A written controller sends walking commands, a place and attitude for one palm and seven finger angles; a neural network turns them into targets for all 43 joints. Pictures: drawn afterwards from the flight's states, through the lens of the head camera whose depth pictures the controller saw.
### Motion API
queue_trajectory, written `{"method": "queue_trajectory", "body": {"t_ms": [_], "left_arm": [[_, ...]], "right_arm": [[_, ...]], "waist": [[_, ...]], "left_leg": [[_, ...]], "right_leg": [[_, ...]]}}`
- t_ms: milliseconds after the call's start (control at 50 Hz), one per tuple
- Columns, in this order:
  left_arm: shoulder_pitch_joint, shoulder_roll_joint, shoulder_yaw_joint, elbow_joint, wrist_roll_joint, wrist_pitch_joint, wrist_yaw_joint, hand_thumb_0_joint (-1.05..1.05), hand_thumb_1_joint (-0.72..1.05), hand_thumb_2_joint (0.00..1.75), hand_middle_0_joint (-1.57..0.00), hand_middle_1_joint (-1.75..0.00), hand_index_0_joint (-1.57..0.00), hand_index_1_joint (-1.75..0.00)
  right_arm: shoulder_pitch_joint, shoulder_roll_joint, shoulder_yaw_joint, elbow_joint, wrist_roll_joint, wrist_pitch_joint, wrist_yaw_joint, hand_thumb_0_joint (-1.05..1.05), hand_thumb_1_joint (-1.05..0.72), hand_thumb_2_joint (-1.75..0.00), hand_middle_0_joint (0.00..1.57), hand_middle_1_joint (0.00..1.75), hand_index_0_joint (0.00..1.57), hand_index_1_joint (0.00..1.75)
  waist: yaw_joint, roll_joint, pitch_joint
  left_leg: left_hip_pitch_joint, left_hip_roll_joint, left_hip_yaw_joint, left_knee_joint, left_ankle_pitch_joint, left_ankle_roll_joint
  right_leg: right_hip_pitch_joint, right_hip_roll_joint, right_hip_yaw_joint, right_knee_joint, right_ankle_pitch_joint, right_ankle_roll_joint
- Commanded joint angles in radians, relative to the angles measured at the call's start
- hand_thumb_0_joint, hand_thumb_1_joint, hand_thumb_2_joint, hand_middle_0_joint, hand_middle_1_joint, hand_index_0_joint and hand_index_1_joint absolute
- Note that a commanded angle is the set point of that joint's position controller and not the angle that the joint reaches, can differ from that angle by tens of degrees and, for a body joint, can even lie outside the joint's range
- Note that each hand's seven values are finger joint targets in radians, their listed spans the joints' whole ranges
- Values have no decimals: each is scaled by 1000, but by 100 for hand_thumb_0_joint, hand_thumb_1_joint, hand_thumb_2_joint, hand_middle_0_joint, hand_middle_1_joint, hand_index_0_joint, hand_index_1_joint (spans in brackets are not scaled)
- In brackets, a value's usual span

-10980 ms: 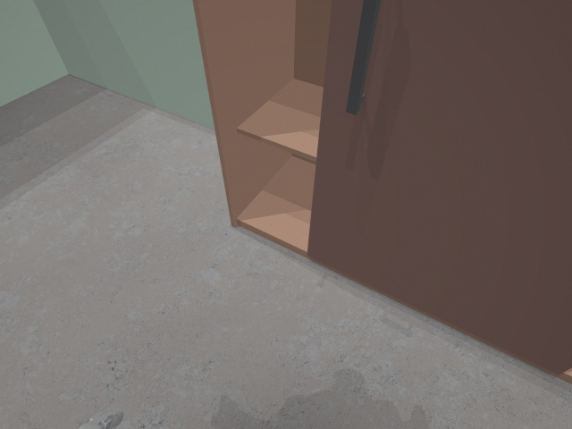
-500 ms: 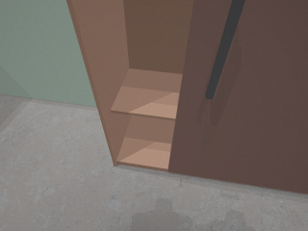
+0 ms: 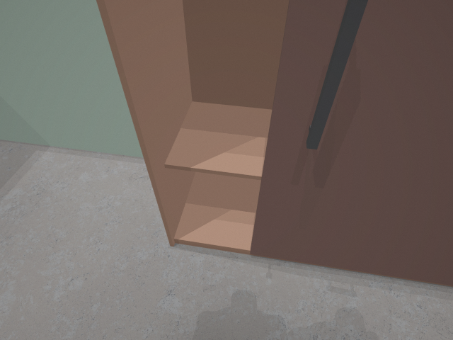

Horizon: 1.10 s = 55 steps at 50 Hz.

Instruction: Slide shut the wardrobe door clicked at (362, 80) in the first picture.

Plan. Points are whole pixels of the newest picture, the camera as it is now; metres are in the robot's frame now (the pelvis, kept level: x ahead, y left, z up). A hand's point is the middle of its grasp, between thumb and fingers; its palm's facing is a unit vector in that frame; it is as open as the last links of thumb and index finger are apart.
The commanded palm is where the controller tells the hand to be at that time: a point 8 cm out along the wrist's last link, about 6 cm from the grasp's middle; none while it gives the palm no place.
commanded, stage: look again from close up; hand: right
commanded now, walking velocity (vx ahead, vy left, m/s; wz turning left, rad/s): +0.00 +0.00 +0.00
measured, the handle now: (329, 80) +0.58 -0.18 +0.19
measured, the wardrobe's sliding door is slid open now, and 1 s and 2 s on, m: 0.37 0.37 0.37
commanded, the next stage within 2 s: none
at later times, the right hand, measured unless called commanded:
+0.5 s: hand out of the picture -0.01 -0.15 -0.18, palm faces +0.05 +0.99 -0.15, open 7.4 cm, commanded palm none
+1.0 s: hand out of the picture -0.01 -0.14 -0.18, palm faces +0.05 +0.99 -0.14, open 7.4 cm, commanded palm none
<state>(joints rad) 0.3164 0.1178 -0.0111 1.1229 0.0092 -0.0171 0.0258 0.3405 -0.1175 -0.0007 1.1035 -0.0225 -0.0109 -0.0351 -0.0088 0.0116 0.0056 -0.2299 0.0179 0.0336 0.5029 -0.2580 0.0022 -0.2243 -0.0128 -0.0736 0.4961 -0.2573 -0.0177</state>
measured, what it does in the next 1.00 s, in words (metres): stands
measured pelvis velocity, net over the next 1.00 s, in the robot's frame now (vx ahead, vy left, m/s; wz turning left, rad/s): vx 0.02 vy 0.01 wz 0.00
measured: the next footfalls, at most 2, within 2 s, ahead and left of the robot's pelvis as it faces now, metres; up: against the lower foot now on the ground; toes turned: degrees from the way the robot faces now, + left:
none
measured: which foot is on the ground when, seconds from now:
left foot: down 0.00-1.00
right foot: down 0.00-1.00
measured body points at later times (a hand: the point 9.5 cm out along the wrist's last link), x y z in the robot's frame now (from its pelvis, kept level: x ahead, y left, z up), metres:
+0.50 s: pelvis +0.01 +0.00 +0.00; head +0.01 +0.00 +0.45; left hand +0.00 +0.21 -0.16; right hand -0.01 -0.20 -0.16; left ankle +0.01 +0.12 -0.74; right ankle +0.01 -0.11 -0.74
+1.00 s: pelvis +0.02 +0.01 +0.00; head +0.02 +0.00 +0.45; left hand +0.00 +0.21 -0.16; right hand -0.01 -0.19 -0.16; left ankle +0.01 +0.12 -0.74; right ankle +0.01 -0.11 -0.74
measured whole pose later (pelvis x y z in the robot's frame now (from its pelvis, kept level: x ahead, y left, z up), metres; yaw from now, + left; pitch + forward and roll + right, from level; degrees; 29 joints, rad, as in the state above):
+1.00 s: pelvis +0.02 +0.01 +0.00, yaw +0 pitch -1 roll +0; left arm 0.32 0.11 -0.01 1.14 0.01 -0.02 0.03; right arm 0.34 -0.11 0.00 1.11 -0.02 -0.02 -0.03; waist -0.01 0.02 0.00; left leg -0.19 0.01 0.04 0.46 -0.26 0.01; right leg -0.18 -0.02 -0.07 0.46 -0.26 0.00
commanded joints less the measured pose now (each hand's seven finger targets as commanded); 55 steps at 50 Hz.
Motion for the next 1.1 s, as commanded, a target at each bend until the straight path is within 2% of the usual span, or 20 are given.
{"method": "queue_trajectory", "body": {"t_ms": [0, 80, 180, 400, 560, 620, 760, 840, 900, 1080], "left_arm": [[62, 85, 15, -27, 3, -14, 8, 0, 90, 90, -20, -30, -20, -30], [64, 87, 14, -27, 3, -18, 9, 0, 90, 90, -20, -30, -20, -30], [60, 86, 13, -23, 3, -16, 9, 0, 90, 90, -20, -30, -20, -30], [65, 82, 14, -17, 2, -15, 9, 0, 90, 90, -20, -30, -20, -30], [73, 81, 14, -16, 4, -20, 11, 0, 90, 90, -20, -30, -20, -30], [68, 78, 14, -14, 2, -17, 11, 0, 90, 90, -20, -30, -20, -30], [70, 74, 13, -9, 2, -16, 12, 0, 90, 90, -20, -30, -20, -30], [69, 73, 13, -9, 3, -16, 12, 0, 90, 90, -20, -30, -20, -30], [68, 72, 15, -10, 2, -13, 12, 0, 90, 90, -20, -30, -20, -30], [69, 76, 14, -6, 3, -16, 13, 0, 90, 90, -20, -30, -20, -30]], "right_arm": [[78, -75, -9, -20, 5, -11, 1, 0, -90, -90, 20, 30, 20, 30], [80, -75, -11, -19, 5, -12, 2, 0, -90, -90, 20, 30, 20, 30], [81, -74, -10, -17, 6, -12, 2, 0, -90, -90, 20, 30, 20, 30], [83, -76, -10, -14, 5, -12, 2, 0, -90, -90, 20, 30, 20, 30], [85, -71, -11, -13, 6, -15, 2, 0, -90, -90, 20, 30, 20, 30], [86, -72, -10, -10, 5, -14, 1, 0, -90, -90, 20, 30, 20, 30], [88, -74, -10, -8, 6, -16, 1, 0, -90, -90, 20, 30, 20, 30], [90, -74, -10, -8, 7, -17, 1, 0, -90, -90, 20, 30, 20, 30], [91, -73, -9, -5, 6, -16, 1, 0, -90, -90, 20, 30, 20, 30], [92, -71, -9, -3, 7, -16, 2, 0, -90, -90, 20, 30, 20, 30]], "waist": [[3, -10, 71], [1, -2, 53], [0, -1, 79], [0, 6, 80], [2, -3, 50], [-1, -6, 73], [1, 15, 70], [0, -3, 73], [1, 8, 88], [0, -12, 74]], "left_leg": [[-23, 73, -88, -99, 64, 35], [-9, 75, -90, -97, 82, 35], [-21, 78, -87, -108, 65, 34], [-14, 75, -90, -115, 67, 36], [3, 76, -90, -105, 124, 37], [-4, 77, -89, -112, 111, 37], [4, 79, -92, -123, 113, 38], [3, 81, -93, -129, 122, 40], [-5, 79, -93, -137, 108, 39], [-1, 76, -89, -133, 120, 37]], "right_leg": [[-35, -92, 105, -120, 48, -29], [-22, -93, 105, -122, 69, -30], [-26, -91, 102, -129, 52, -28], [-19, -91, 98, -128, 51, -26], [7, -93, 93, -121, 111, -26], [-4, -92, 91, -122, 94, -24], [2, -90, 90, -120, 96, -21], [5, -89, 89, -118, 100, -20], [2, -89, 89, -119, 89, -19], [16, -94, 91, -127, 107, -18]]}}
